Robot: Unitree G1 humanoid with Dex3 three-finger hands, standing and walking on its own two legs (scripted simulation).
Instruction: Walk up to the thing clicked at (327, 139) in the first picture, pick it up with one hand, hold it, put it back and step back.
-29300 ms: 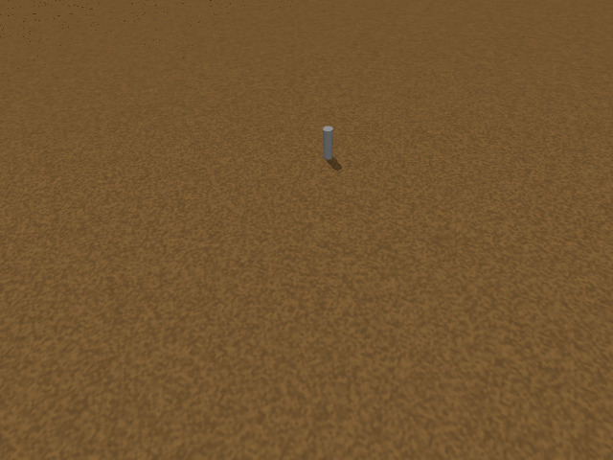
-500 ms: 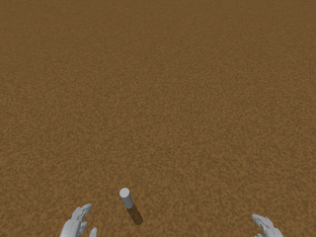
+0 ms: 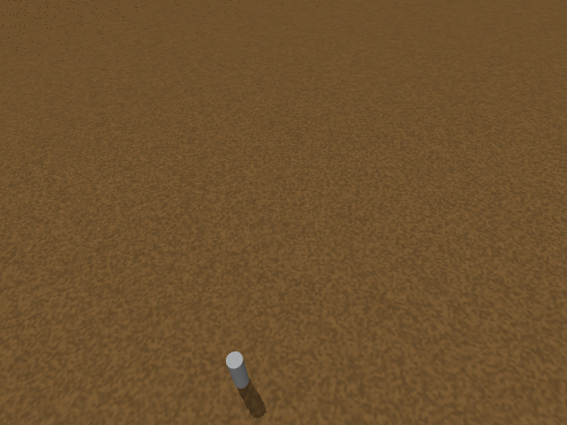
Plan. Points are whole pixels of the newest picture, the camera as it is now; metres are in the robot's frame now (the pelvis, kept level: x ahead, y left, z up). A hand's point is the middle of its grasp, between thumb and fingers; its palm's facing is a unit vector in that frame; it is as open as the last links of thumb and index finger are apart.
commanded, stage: stand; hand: left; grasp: from the side
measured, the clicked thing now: (238, 370) +0.46 +0.21 -0.68
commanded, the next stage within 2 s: step back in 1.50 s
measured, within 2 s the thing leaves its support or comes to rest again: neither
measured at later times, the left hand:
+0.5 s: hand out of the picture +0.04 +0.24 -0.15, palm faces -0.02 -0.94 -0.35, open 7.3 cm
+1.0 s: hand out of the picture +0.07 +0.23 -0.15, palm faces -0.02 -0.94 -0.35, open 7.3 cm
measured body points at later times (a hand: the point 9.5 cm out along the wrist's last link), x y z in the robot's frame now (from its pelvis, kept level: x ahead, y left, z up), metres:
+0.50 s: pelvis -0.01 -0.01 +0.01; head -0.01 -0.01 +0.46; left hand +0.04 +0.29 -0.13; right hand +0.05 -0.30 -0.13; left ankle +0.02 +0.12 -0.74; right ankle -0.01 -0.15 -0.74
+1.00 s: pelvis +0.00 -0.01 +0.01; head +0.01 -0.02 +0.46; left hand +0.08 +0.28 -0.13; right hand +0.07 -0.31 -0.13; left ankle +0.02 +0.12 -0.74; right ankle -0.01 -0.15 -0.74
